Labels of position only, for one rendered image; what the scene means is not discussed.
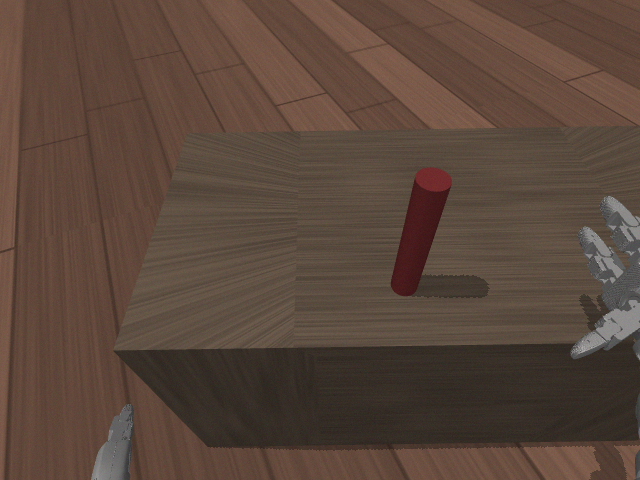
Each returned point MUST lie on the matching can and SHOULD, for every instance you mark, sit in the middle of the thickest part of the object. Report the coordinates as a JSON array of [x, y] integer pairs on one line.
[[428, 197]]

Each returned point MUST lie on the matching left robot hand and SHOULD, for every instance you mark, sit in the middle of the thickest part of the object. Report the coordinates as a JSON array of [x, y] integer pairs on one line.
[[114, 457]]

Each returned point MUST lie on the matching right robot hand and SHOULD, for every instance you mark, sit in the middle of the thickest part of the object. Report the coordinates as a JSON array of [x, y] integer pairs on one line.
[[621, 289]]

